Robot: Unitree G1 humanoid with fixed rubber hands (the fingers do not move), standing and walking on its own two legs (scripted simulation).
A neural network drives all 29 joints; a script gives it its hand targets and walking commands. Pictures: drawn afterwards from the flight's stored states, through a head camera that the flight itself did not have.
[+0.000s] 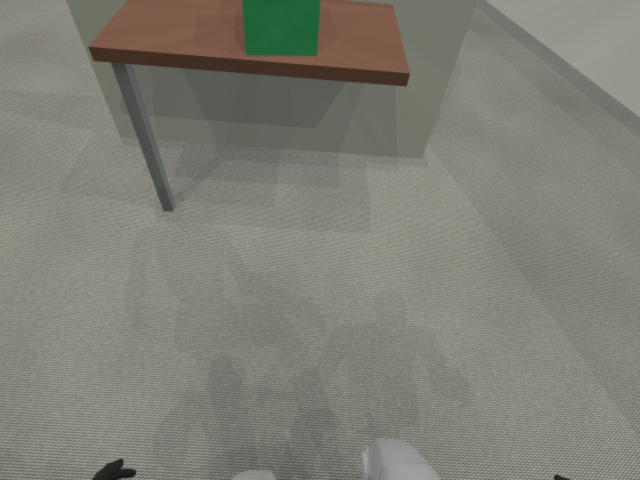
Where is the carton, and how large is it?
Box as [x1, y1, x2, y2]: [242, 0, 319, 55]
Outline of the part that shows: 242,0 246,54 316,55 319,0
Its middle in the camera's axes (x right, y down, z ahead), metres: -0.12 -0.68 +1.07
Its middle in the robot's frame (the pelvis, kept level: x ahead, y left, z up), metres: +1.26 +0.14 +0.06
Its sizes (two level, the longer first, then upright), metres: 0.210 0.200 0.250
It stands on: a table, 0.69 m high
